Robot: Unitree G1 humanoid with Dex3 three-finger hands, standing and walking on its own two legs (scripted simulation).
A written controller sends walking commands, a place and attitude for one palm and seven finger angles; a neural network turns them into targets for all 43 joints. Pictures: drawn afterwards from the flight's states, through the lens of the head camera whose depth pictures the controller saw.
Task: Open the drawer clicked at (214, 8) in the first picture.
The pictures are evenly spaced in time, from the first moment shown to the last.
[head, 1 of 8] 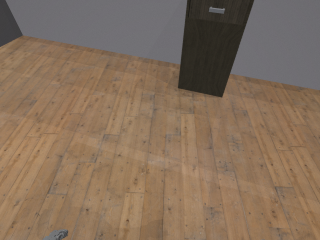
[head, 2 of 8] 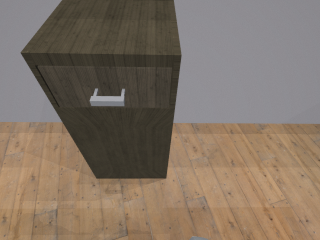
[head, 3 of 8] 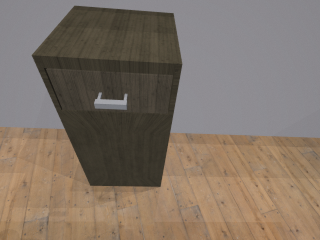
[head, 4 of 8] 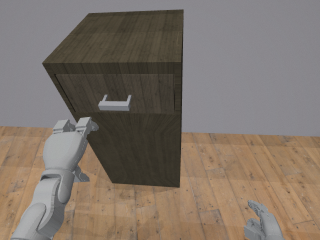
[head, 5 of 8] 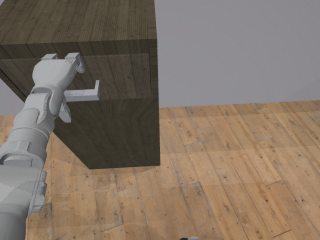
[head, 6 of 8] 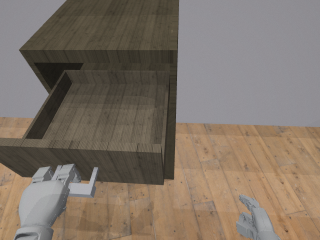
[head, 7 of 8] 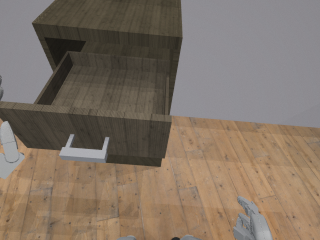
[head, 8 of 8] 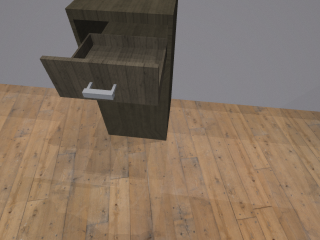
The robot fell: no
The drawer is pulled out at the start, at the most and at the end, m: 0.00 0.30 0.30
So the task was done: yes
